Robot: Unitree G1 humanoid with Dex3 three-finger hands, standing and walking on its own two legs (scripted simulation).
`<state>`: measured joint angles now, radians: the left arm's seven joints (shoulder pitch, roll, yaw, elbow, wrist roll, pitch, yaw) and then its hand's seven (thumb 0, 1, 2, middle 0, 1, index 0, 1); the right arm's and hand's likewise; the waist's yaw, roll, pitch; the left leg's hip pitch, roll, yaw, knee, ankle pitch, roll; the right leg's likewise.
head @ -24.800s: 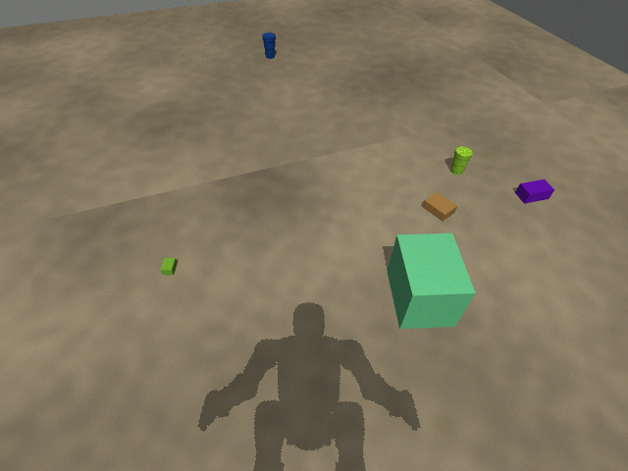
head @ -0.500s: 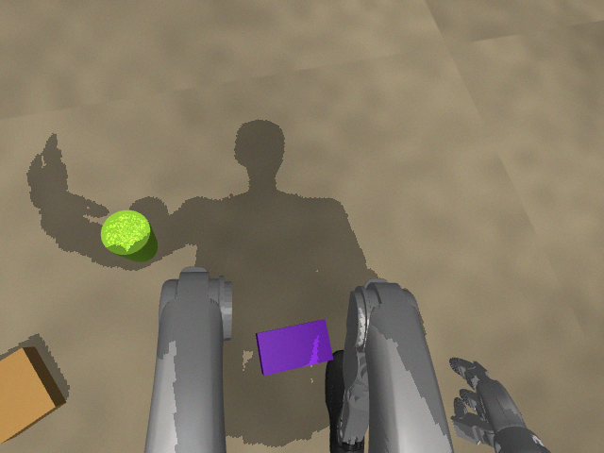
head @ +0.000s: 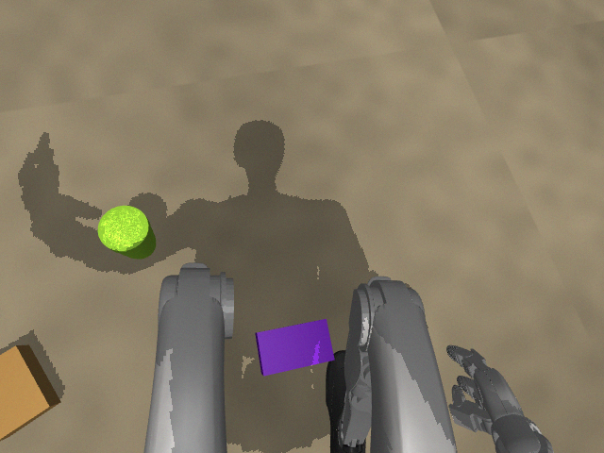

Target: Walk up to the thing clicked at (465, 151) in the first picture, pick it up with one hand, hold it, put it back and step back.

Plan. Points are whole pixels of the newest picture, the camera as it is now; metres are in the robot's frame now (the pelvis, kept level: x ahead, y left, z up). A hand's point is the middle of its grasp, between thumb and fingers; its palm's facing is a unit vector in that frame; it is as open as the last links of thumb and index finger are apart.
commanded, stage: go down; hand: left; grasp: from the side
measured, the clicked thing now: (132, 237) +0.40 +0.30 -0.31
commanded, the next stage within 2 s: approach in 0.38 s
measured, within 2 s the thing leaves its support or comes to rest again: neither
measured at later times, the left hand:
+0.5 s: hand out of the picture +0.30 +0.46 -0.01, palm faces +0.27 -0.90 -0.33, open 16.9 cm
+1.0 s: hand (28, 250) +0.34 +0.39 -0.17, palm faces +0.23 -0.97 +0.00, open 16.4 cm
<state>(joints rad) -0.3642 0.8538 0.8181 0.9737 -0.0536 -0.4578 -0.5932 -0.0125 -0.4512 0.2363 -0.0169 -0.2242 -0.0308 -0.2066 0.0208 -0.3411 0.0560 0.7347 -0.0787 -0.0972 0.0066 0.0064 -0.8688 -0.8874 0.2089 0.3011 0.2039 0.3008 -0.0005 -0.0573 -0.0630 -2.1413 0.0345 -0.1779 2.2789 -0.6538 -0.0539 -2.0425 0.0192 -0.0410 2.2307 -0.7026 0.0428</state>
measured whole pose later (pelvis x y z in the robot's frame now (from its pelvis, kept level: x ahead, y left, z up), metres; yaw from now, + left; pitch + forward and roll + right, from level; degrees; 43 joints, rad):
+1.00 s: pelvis +0.01 +0.00 -0.07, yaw -4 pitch +23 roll -9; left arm -0.47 0.86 0.85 1.33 -0.32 -0.83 -0.79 -0.01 -0.32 0.19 -0.03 -0.14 -0.01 -0.15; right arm -0.15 -0.37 0.26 0.68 -0.17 -0.15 0.02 0.01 -0.86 -0.89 0.21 0.30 0.21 0.30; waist -0.10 -0.21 0.08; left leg -2.24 0.03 -0.28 2.54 -0.71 -0.08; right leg -2.13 0.07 -0.09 2.44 -0.72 0.06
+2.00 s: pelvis -0.01 +0.04 -0.11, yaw -12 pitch +6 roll -18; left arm -0.45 0.81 0.65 1.46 -0.14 -1.19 -0.11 -0.01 -0.44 0.16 -0.04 -0.11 -0.05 -0.10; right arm -0.21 -0.36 0.52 0.53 -0.39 -0.02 0.14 0.00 -0.88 -0.89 0.21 0.30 0.21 0.30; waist -0.15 -0.32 0.30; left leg -2.19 0.03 -0.45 2.74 -0.71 -0.02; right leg -2.01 0.14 -0.21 2.47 -0.65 0.05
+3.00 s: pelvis -0.01 +0.04 -0.10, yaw -12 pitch +7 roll -19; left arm -0.48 0.81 0.63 1.39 -0.12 -1.15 -0.01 0.01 -0.19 0.85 -0.70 -0.93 -0.66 -0.90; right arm -0.21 -0.36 0.52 0.53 -0.38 0.05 0.15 0.00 -0.86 -0.89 0.21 0.30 0.21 0.30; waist -0.15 -0.32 0.32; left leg -2.20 0.04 -0.46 2.74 -0.74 -0.01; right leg -2.01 0.12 -0.22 2.46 -0.66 0.06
